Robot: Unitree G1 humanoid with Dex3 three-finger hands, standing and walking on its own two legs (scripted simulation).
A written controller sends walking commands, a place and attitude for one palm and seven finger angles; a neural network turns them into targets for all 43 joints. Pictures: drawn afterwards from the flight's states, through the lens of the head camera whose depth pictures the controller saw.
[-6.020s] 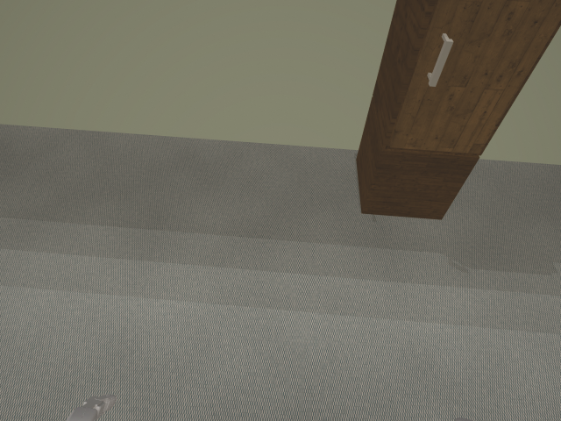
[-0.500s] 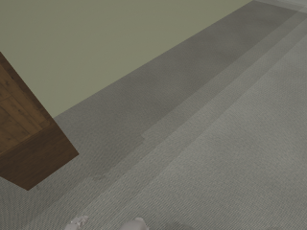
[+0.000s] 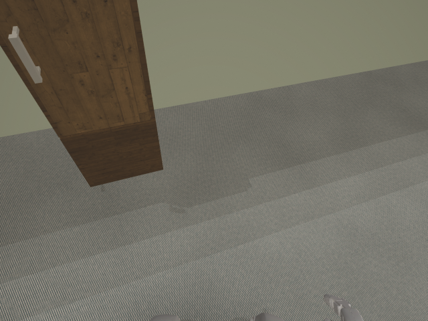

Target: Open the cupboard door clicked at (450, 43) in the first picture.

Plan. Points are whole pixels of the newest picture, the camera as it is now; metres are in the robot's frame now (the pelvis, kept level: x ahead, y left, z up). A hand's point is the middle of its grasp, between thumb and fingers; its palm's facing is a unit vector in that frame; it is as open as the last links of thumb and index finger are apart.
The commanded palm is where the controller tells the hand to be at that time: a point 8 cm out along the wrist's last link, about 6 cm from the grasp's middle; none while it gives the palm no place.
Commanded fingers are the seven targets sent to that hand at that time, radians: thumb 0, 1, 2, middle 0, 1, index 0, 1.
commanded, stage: turn to face it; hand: left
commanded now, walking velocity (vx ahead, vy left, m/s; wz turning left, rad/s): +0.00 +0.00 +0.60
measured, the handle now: (27, 55) +0.70 +0.58 +0.02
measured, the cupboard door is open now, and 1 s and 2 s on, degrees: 0 0 0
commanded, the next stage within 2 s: take the last steps up to it in 0.58 s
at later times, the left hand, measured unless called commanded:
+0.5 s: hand out of the picture +0.08 +0.18 -0.13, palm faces +0.22 -0.93 -0.30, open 7.3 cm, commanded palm none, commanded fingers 0.00 0.90 0.90 -0.20 -0.30 -0.20 -0.30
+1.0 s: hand out of the picture -0.15 +0.17 -0.18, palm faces +0.47 -0.86 -0.20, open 7.4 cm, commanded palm none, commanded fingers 0.00 0.90 0.90 -0.20 -0.30 -0.20 -0.30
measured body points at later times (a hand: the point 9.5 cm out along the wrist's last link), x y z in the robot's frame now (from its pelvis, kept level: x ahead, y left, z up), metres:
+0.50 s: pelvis +0.00 -0.04 +0.01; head +0.04 -0.07 +0.45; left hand +0.06 +0.22 -0.10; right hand +0.09 -0.28 -0.16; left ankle -0.02 +0.08 -0.69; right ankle +0.02 -0.14 -0.73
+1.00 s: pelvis -0.02 +0.02 +0.00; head -0.03 +0.04 +0.45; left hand -0.18 +0.22 -0.16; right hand +0.17 -0.17 -0.12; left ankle -0.08 +0.08 -0.73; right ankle +0.01 -0.13 -0.70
